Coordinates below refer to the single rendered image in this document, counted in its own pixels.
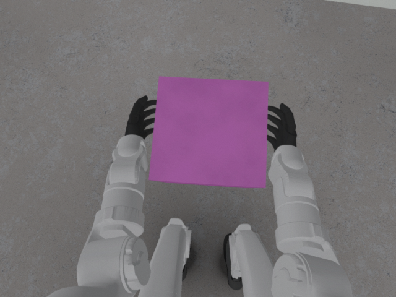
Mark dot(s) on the robot right foot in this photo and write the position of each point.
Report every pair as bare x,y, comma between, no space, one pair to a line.
234,283

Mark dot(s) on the robot left upper arm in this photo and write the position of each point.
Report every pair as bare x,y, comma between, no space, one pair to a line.
113,267

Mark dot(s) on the robot left hand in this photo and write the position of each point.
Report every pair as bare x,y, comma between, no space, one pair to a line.
136,123

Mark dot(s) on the robot right upper arm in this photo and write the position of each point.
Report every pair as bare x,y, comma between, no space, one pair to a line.
301,275

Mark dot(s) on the right robot forearm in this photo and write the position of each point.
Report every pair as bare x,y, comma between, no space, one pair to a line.
299,225

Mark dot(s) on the left robot forearm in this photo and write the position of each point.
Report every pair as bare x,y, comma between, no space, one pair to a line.
121,209

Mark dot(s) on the robot right thigh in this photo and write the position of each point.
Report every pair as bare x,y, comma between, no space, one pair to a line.
256,266

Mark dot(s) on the robot right hand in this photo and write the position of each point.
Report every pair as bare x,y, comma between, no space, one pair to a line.
285,134

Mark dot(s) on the carton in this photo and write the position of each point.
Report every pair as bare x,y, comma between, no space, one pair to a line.
210,132

